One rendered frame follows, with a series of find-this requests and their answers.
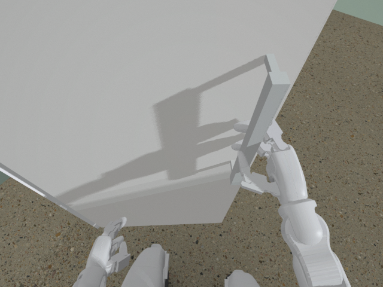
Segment left robot thigh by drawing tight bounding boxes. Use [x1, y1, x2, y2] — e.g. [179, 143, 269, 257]
[121, 247, 169, 287]

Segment robot right forearm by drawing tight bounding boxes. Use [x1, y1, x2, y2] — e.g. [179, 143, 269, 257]
[278, 199, 351, 287]

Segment right robot hand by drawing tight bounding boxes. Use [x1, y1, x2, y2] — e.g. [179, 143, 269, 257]
[231, 119, 308, 205]

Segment handle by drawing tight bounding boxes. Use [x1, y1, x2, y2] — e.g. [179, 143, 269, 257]
[230, 54, 290, 185]

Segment robot left forearm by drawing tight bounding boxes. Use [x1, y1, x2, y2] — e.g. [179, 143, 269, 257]
[72, 267, 107, 287]

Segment robot thigh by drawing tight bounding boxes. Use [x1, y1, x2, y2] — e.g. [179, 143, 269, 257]
[224, 271, 260, 287]
[121, 247, 169, 287]

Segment fridge door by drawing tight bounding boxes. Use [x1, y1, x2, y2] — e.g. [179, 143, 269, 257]
[0, 0, 337, 228]

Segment right robot thigh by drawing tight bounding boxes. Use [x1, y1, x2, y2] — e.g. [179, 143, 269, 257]
[224, 271, 260, 287]

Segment left robot hand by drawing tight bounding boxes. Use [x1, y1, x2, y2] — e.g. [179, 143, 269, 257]
[86, 217, 130, 277]

